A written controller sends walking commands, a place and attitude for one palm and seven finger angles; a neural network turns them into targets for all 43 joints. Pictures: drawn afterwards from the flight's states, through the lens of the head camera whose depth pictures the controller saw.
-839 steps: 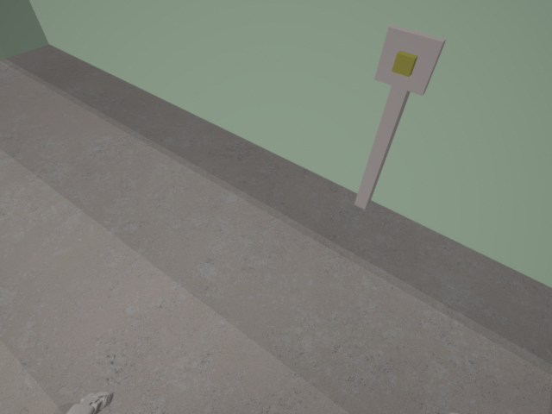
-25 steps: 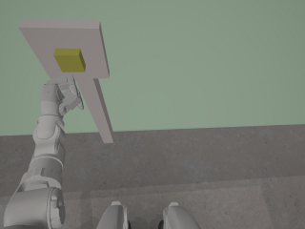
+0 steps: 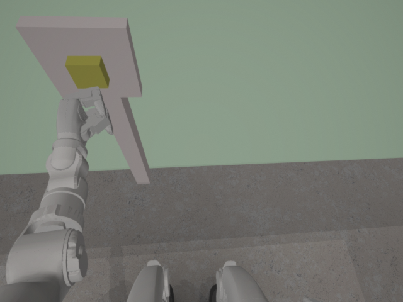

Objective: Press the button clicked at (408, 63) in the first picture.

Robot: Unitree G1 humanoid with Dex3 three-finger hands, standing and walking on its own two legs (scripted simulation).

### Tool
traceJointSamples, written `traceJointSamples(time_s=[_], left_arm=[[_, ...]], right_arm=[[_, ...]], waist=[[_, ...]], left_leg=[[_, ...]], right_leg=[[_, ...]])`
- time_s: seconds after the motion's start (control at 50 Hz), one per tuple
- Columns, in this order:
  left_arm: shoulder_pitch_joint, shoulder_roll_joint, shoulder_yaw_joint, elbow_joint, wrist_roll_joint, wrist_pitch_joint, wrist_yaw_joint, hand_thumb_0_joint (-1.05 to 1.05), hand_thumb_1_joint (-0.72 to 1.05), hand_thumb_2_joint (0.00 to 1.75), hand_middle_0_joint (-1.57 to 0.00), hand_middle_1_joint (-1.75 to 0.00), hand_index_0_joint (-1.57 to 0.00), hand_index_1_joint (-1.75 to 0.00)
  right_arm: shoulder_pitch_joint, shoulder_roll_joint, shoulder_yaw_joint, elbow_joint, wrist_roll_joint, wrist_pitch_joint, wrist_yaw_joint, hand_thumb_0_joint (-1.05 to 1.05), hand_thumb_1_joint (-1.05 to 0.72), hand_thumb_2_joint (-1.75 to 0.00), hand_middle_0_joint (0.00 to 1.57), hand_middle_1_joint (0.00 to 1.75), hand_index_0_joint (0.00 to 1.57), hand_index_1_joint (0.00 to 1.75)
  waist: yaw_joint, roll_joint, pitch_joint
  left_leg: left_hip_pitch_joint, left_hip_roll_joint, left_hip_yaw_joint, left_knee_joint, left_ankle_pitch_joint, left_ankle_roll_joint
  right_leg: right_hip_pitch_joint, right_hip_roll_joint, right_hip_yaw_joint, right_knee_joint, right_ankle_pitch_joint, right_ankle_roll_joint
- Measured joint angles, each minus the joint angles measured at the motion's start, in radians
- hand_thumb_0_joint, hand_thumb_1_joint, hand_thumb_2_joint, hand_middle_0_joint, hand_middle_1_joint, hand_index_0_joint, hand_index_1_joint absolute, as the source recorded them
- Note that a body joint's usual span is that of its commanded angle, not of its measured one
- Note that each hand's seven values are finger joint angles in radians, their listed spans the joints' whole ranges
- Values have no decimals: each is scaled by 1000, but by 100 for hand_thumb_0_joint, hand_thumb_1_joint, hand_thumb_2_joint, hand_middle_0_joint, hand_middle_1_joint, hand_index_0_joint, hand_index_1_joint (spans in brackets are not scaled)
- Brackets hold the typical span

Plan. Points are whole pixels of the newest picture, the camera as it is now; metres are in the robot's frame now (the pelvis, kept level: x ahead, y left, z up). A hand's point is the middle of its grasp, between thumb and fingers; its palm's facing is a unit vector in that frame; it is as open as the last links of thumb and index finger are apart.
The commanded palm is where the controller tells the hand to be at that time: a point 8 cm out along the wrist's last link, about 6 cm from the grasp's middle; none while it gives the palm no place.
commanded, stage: press the button with the knuckle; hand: left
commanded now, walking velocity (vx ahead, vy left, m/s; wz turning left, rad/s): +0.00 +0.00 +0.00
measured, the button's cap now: (89, 71) +0.55 +0.21 +0.08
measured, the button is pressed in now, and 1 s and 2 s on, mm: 0 11 0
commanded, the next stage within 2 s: hold the button down briefly in 0.90 s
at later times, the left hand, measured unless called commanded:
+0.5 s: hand (101, 104) +0.50 +0.19 +0.04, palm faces +0.04 -1.00 -0.02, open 3.1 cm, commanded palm +0.48 +0.23 +0.05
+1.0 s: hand (100, 100) +0.51 +0.19 +0.04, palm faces +0.04 -1.00 -0.04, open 2.8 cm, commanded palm +0.52 +0.22 +0.05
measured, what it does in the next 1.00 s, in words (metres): stands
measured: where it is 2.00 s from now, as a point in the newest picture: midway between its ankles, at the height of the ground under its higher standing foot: outside the picture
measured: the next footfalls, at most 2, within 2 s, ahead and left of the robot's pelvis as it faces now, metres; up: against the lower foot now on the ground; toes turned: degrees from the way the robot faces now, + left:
none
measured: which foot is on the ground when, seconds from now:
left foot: down 0.00-1.00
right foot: down 0.00-1.00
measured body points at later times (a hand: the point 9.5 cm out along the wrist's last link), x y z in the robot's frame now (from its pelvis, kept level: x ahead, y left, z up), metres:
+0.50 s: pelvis +0.00 +0.00 +0.00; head +0.14 +0.03 +0.42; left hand +0.49 +0.24 +0.05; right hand +0.02 -0.26 -0.12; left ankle +0.03 +0.10 -0.64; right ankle +0.01 -0.11 -0.64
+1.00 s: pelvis -0.02 +0.01 -0.02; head +0.13 +0.05 +0.40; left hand +0.50 +0.25 +0.05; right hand -0.01 -0.25 -0.12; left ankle +0.03 +0.10 -0.65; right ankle +0.01 -0.11 -0.64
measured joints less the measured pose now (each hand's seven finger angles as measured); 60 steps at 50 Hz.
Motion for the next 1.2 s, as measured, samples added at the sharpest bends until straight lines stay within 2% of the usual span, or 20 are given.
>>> traceJointSamples(time_s=[0.16, 0.26, 0.32, 0.48, 0.6, 0.94, 1.2], left_arm=[[-37, 8, 28, 26, 12, -6, 6, 2, 90, 90, -130, -150, -130, -150], [-48, 38, 68, 48, 26, 8, 6, 2, 90, 90, -130, -150, -130, -150], [-41, 54, 81, 39, 23, 3, 0, 2, 90, 90, -130, -150, -130, -150], [-111, 90, 64, 99, 17, 6, -32, 1, 90, 91, -130, -150, -130, -150], [-140, 96, 65, 117, 22, 6, -41, -1, 87, 93, -130, -150, -130, -150], [-264, 130, 35, 210, 70, 4, 12, -3, 81, 97, -130, -150, -133, -150], [-351, 173, 1, 257, 79, 39, 43, -2, 78, 100, -130, -150, -136, -150]], right_arm=[[29, -7, -5, 10, -8, 4, 3, 1, -90, -90, 20, 30, 21, 30], [39, -9, -2, -5, -9, 12, 3, 1, -90, -90, 20, 30, 21, 30], [46, -9, -2, -10, -9, 13, 3, 1, -90, -90, 20, 30, 21, 30], [36, -12, 4, 9, -9, 10, 1, 1, -90, -90, 20, 30, 21, 30], [28, -15, 5, 12, -15, 8, 0, 1, -90, -90, 20, 30, 21, 30], [38, -11, 28, 29, -35, -12, 1, 1, -90, -90, 20, 30, 21, 30], [59, -21, 41, 43, -41, -47, -7, 1, -90, -90, 20, 30, 21, 30]], waist=[[-21, 3, -8], [-37, -2, -3], [-38, -4, -2], [-40, -4, 5], [-44, -2, 1], [-71, 7, 8], [-97, 0, 12]], left_leg=[[-9, 5, 5, -1, -2, 0], [-11, 10, 10, -2, -3, 0], [-13, 13, 11, -4, -3, 0], [-41, 9, -9, 11, -2, 1], [-68, 7, -14, 26, -4, 6], [-145, -7, -34, 66, 13, 17], [-206, -13, -51, 83, 42, 15]], right_leg=[[-13, 6, 6, -1, 2, -1], [-18, 10, 12, -2, 3, -1], [-20, 13, 12, -6, 6, -1], [-33, 10, -7, -5, 6, 1], [-54, 9, -12, 1, 7, 5], [-114, -5, -33, 30, 20, 13], [-168, -11, -50, 49, 41, 8]])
